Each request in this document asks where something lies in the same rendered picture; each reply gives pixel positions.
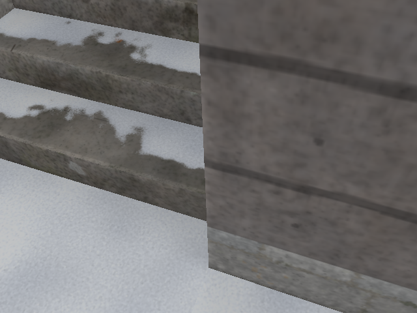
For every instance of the stairs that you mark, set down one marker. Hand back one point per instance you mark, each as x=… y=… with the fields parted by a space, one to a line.
x=106 y=93

